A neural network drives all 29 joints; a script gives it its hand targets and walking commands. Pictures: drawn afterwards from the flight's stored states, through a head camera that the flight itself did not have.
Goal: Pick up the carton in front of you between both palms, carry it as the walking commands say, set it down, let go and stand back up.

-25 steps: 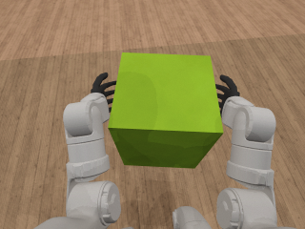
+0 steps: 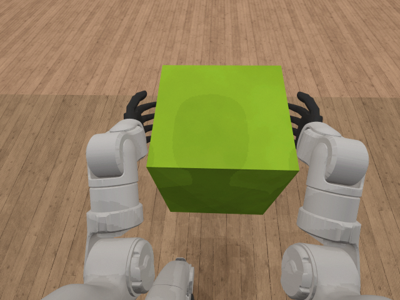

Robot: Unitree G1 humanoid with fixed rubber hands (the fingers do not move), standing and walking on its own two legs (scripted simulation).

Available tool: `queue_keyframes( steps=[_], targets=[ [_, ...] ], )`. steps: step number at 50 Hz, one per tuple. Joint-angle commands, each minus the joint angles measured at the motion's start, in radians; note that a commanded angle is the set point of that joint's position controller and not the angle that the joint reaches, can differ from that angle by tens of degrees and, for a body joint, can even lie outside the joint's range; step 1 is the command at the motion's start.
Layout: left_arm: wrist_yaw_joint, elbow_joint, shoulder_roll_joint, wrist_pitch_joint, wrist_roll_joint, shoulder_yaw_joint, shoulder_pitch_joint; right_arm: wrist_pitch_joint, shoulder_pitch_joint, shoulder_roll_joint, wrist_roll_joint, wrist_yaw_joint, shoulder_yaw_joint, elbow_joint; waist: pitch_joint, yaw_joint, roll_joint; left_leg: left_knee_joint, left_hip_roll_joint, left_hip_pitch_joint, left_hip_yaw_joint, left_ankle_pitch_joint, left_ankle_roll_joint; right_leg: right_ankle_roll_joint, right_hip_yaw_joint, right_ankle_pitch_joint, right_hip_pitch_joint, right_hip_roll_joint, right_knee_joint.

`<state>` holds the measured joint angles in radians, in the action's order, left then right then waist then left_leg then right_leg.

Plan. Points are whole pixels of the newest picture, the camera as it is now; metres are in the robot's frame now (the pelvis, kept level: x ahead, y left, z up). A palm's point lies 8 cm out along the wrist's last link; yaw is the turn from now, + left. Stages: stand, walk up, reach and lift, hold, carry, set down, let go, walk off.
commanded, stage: carry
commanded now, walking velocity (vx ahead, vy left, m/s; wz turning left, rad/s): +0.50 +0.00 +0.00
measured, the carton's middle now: (218, 148) +0.38 +0.03 +0.08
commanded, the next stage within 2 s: none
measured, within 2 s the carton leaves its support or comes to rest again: neither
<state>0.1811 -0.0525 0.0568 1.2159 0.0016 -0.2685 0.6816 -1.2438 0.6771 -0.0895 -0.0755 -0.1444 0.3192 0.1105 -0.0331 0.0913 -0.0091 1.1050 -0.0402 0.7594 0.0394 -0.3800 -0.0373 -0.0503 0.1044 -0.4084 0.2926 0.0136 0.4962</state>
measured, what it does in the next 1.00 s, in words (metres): climbs: left foot, then right foot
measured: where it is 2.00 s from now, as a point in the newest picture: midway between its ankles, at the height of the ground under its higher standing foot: (229, 114)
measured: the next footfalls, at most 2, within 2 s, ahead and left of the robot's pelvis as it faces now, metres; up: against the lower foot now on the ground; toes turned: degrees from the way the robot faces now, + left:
left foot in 0.12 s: +0.26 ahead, +0.12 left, +0.03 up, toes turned +5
right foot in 0.54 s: +0.50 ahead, -0.09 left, +0.05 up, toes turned -6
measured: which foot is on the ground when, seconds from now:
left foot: up 0.00-0.10, down 0.12-0.56, up 0.58-0.94, down 0.96-1.00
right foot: down 0.00-0.14, up 0.16-0.52, down 0.54-0.98, up 1.00-1.00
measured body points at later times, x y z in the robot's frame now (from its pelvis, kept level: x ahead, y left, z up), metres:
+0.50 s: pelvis +0.30 +0.02 +0.03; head +0.32 +0.02 +0.48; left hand +0.68 +0.15 +0.19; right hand +0.67 -0.15 +0.20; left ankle +0.22 +0.11 -0.71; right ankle +0.43 -0.10 -0.67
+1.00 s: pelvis +0.61 +0.02 +0.05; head +0.62 +0.02 +0.50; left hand +0.98 +0.17 +0.21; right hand +0.97 -0.14 +0.21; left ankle +0.72 +0.10 -0.65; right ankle +0.47 -0.08 -0.64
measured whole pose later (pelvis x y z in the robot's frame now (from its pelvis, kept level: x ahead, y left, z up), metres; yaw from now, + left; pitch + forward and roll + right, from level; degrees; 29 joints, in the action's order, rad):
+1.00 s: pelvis +0.61 +0.02 +0.05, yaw -1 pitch +4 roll +2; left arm 0.16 0.00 0.02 1.25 -0.01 -0.29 0.70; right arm -1.24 0.71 -0.08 -0.07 -0.16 0.28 0.01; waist -0.08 -0.01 0.03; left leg 0.72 0.01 0.60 0.16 -0.30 -0.08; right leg 0.00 0.06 -0.51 0.23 -0.06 0.82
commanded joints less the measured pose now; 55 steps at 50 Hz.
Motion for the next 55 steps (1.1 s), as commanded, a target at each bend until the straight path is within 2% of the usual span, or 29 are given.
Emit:
queue_keyframes(
  steps=[1, 4, 6, 7, 8, 9, 11, 12, 14, 17, 20, 23, 24, 26, 27, 28, 29, 30, 32, 34, 41, 45, 47, 48, 49, 50, 52, 53, 55],
  targets=[
    [-0.138, -0.118, 0.867, 0.004, 0.36, 0.668, 0.728, 0.012, 0.613, -0.747, 0.229, 0.044, -0.626, 0.009, -0.398, -0.025, 0.128, -0.229, -0.008, -0.027, 0.03, 0.066, 0.004, -0.168, -0.231, 0.364, -0.329, -0.244, -0.143],
    [-0.127, -0.071, 0.815, 0.027, 0.319, 0.637, 0.666, -0.01, 0.6, -0.723, 0.247, 0.049, -0.632, -0.016, -0.376, -0.044, 0.168, -0.408, 0.077, -0.224, 0.16, 0.058, -0.014, -0.117, -0.132, 0.568, -0.274, -0.219, -0.08],
    [-0.123, -0.046, 0.797, 0.043, 0.295, 0.619, 0.645, -0.017, 0.577, -0.728, 0.263, 0.056, -0.626, -0.063, -0.482, -0.141, 0.114, -0.52, 0.133, -0.625, 0.204, 0.117, -0.051, -0.041, -0.007, 0.782, -0.155, -0.171, 0.196],
    [-0.122, -0.041, 0.786, 0.049, 0.278, 0.606, 0.653, -0.017, 0.557, -0.731, 0.269, 0.059, -0.618, -0.078, -0.561, -0.207, -0.006, -0.567, -0.025, -0.862, -0.047, -0.021, -0.09, 0.01, 0.012, 0.527, 0.016, -0.141, 0.435],
    [-0.123, -0.03, 0.8, 0.057, 0.263, 0.581, 0.638, -0.012, 0.58, -0.715, 0.269, 0.057, -0.611, -0.086, -0.6, -0.19, -0.307, -0.714, -0.273, -1.021, -0.63, -0.068, -0.244, 0.051, -0.023, 0.113, 0.322, 0.02, 0.676],
    [-0.12, -0.041, 0.797, 0.053, 0.249, 0.583, 0.688, -0.014, 0.606, -0.767, 0.288, 0.065, -0.625, -0.063, -0.532, -0.181, -0.273, -0.766, -0.3, -1.04, -0.755, 0.084, -0.276, 0.039, -0.102, -0.119, 0.488, 0.053, 0.85],
    [-0.114, -0.027, 0.839, 0.045, 0.219, 0.553, 0.682, -0.008, 0.736, -0.863, 0.37, 0.086, -0.696, 0.019, -0.48, -0.182, -0.031, -0.649, -0.273, -0.961, -0.54, 0.381, -0.253, 0.009, -0.131, -0.065, 0.565, -0.017, 0.962],
    [-0.113, -0.026, 0.852, 0.039, 0.204, 0.549, 0.673, 0.001, 0.793, -0.902, 0.408, 0.096, -0.726, 0.052, -0.465, -0.168, -0.002, -0.651, -0.249, -0.908, -0.458, 0.403, -0.219, 0.003, -0.137, -0.032, 0.557, -0.04, 0.913],
    [-0.108, -0.037, 0.864, 0.026, 0.182, 0.55, 0.67, 0.019, 0.846, -0.943, 0.459, 0.108, -0.754, 0.088, -0.481, -0.138, -0.06, -0.686, -0.221, -0.871, -0.363, 0.297, -0.177, -0.002, -0.126, 0.008, 0.513, -0.053, 0.818],
    [-0.096, -0.066, 0.841, 0.014, 0.168, 0.568, 0.665, 0.026, 0.825, -0.915, 0.479, 0.113, -0.752, 0.108, -0.468, -0.145, -0.089, -0.717, -0.216, -0.87, -0.294, 0.273, -0.198, 0.008, -0.088, 0.012, 0.542, -0.055, 0.707],
    [-0.085, -0.069, 0.79, 0.026, 0.159, 0.572, 0.636, 0.011, 0.75, -0.85, 0.447, 0.105, -0.721, 0.067, -0.433, -0.153, -0.114, -0.743, -0.201, -0.832, -0.193, 0.302, -0.194, 0.017, -0.061, 0.052, 0.492, -0.071, 0.471],
    [-0.091, -0.039, 0.767, 0.046, 0.165, 0.572, 0.618, -0.009, 0.683, -0.806, 0.393, 0.1, -0.682, -0.007, -0.387, -0.152, -0.141, -0.738, -0.174, -0.776, -0.095, 0.418, -0.154, 0.011, 0.032, 0.114, 0.353, -0.023, 0.248],
    [-0.095, -0.025, 0.767, 0.051, 0.17, 0.57, 0.618, -0.015, 0.671, -0.798, 0.377, 0.099, -0.669, -0.029, -0.379, -0.14, -0.149, -0.716, -0.169, -0.757, -0.067, 0.467, -0.137, 0.004, 0.076, 0.115, 0.286, 0.006, 0.191],
    [-0.105, 0.022, 0.777, 0.056, 0.182, 0.565, 0.615, -0.023, 0.643, -0.791, 0.347, 0.095, -0.648, -0.07, -0.436, -0.063, -0.112, -0.493, -0.135, -0.656, 0.039, 0.687, -0.074, -0.023, 0.158, 0.169, -0.041, 0.079, 0.062],
    [-0.108, 0.056, 0.782, 0.056, 0.188, 0.558, 0.594, -0.026, 0.642, -0.782, 0.334, 0.093, -0.636, -0.084, -0.519, -0.008, -0.048, -0.31, -0.103, -0.515, 0.081, 0.629, -0.026, -0.054, 0.042, 0.126, -0.308, 0.023, 0.076],
    [-0.108, 0.075, 0.766, 0.053, 0.186, 0.547, 0.59, -0.031, 0.645, -0.789, 0.323, 0.092, -0.622, -0.09, -0.594, 0.001, 0.197, -0.016, -0.004, -0.255, 0.09, 0.292, 0.032, -0.161, -0.491, -0.034, -0.498, -0.272, -0.042],
    [-0.109, 0.07, 0.796, 0.047, 0.203, 0.555, 0.616, -0.031, 0.668, -0.786, 0.31, 0.089, -0.611, -0.079, -0.534, 0.003, 0.324, 0.164, 0.137, 0.009, 0.012, -0.145, 0.036, -0.26, -0.814, 0.082, -0.574, -0.343, -0.178],
    [-0.118, 0.025, 0.838, 0.045, 0.236, 0.577, 0.673, -0.025, 0.693, -0.806, 0.295, 0.084, -0.6, -0.086, -0.508, -0.01, 0.207, 0.313, 0.069, 0.085, -0.065, -0.146, 0.004, -0.276, -0.743, 0.184, -0.563, -0.357, -0.111],
    [-0.138, -0.067, 0.936, 0.024, 0.322, 0.642, 0.795, -0.01, 0.694, -0.842, 0.278, 0.08, -0.583, -0.072, -0.464, -0.008, 0.018, 0.319, 0.011, 0.096, -0.081, -0.07, -0.015, -0.23, -0.554, 0.343, -0.438, -0.315, -0.053],
    [-0.152, -0.116, 0.985, 0.003, 0.376, 0.681, 0.874, 0.006, 0.696, -0.857, 0.254, 0.072, -0.585, -0.058, -0.471, -0.037, 0.059, 0.24, -0.01, 0.062, -0.079, -0.029, -0.019, -0.177, -0.453, 0.258, -0.38, -0.281, -0.083],
    [-0.138, -0.116, 0.878, 0.003, 0.363, 0.664, 0.755, 0.009, 0.62, -0.755, 0.222, 0.042, -0.613, -0.011, -0.414, -0.025, 0.103, -0.12, -0.03, 0.059, 0.005, 0.049, 0.008, -0.186, -0.265, 0.326, -0.372, -0.253, -0.144],
    [-0.132, -0.045, 0.821, 0.031, 0.314, 0.625, 0.674, -0.016, 0.6, -0.735, 0.241, 0.052, -0.623, -0.05, -0.356, -0.028, 0.159, -0.387, 0.057, -0.143, 0.148, 0.076, -0.011, -0.124, -0.132, 0.564, -0.314, -0.217, -0.107],
    [-0.13, -0.016, 0.815, 0.041, 0.292, 0.607, 0.654, -0.021, 0.594, -0.753, 0.255, 0.06, -0.62, -0.088, -0.429, -0.11, 0.155, -0.517, 0.139, -0.463, 0.229, 0.123, -0.041, -0.061, -0.017, 0.835, -0.239, -0.185, 0.12],
    [-0.131, -0.005, 0.812, 0.045, 0.278, 0.598, 0.652, -0.018, 0.575, -0.756, 0.261, 0.063, -0.612, -0.113, -0.523, -0.174, 0.086, -0.525, 0.089, -0.743, 0.139, 0.112, -0.068, -0.013, 0.018, 0.753, -0.106, -0.16, 0.303],
    [-0.132, -0.004, 0.824, 0.05, 0.268, 0.583, 0.652, -0.014, 0.572, -0.745, 0.261, 0.064, -0.604, -0.115, -0.614, -0.19, -0.155, -0.627, -0.201, -0.959, -0.395, -0.088, -0.192, 0.049, 0.012, 0.417, 0.162, -0.069, 0.597],
    [-0.131, -0.017, 0.82, 0.049, 0.252, 0.582, 0.662, -0.01, 0.587, -0.77, 0.27, 0.066, -0.611, -0.109, -0.571, -0.195, -0.321, -0.772, -0.29, -1.05, -0.757, 0.067, -0.289, 0.058, -0.057, -0.099, 0.436, 0.09, 0.801],
    [-0.122, -0.02, 0.863, 0.038, 0.227, 0.561, 0.697, -0.003, 0.711, -0.87, 0.346, 0.084, -0.678, -0.013, -0.5, -0.187, -0.077, -0.661, -0.286, -0.979, -0.585, 0.308, -0.28, 0.012, -0.138, -0.08, 0.559, -0.002, 0.986],
    [-0.12, -0.026, 0.877, 0.032, 0.213, 0.557, 0.692, 0.006, 0.772, -0.908, 0.387, 0.094, -0.712, 0.028, -0.476, -0.175, -0.015, -0.652, -0.261, -0.912, -0.495, 0.357, -0.243, 0.003, -0.142, -0.047, 0.554, -0.033, 0.945],
    [-0.112, -0.038, 0.884, 0.018, 0.188, 0.555, 0.673, 0.025, 0.834, -0.957, 0.445, 0.107, -0.753, 0.072, -0.485, -0.135, -0.045, -0.686, -0.227, -0.853, -0.381, 0.256, -0.19, -0.004, -0.139, 0.0, 0.51, -0.057, 0.84]
  ],
)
